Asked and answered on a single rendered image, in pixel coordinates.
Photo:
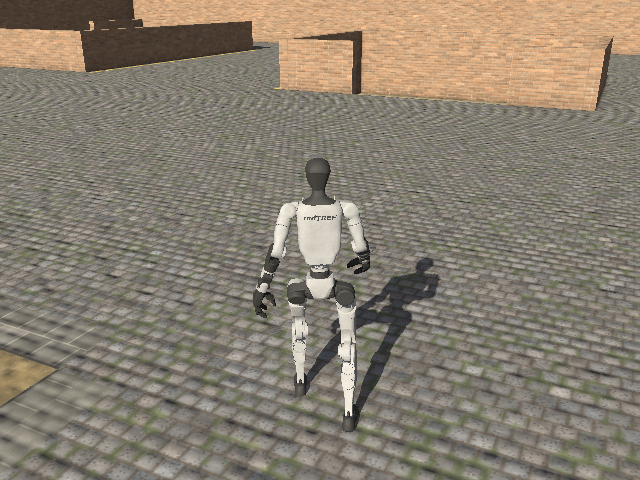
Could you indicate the robot torso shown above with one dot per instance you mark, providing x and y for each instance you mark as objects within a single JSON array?
[{"x": 319, "y": 239}]

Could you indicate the robot left forearm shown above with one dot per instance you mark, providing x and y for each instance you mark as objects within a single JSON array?
[{"x": 268, "y": 271}]

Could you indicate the right robot upper arm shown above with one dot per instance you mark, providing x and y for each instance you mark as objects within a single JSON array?
[{"x": 350, "y": 210}]

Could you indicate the right robot hand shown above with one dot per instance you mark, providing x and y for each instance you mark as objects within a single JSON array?
[{"x": 354, "y": 262}]

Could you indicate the robot right forearm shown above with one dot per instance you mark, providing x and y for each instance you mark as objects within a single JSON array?
[{"x": 364, "y": 257}]

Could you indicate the left robot upper arm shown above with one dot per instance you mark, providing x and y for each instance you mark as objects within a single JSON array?
[{"x": 287, "y": 212}]

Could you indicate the left robot hand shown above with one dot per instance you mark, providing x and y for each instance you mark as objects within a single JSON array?
[{"x": 257, "y": 302}]

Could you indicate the robot left shin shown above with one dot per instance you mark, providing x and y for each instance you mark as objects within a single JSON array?
[{"x": 299, "y": 354}]

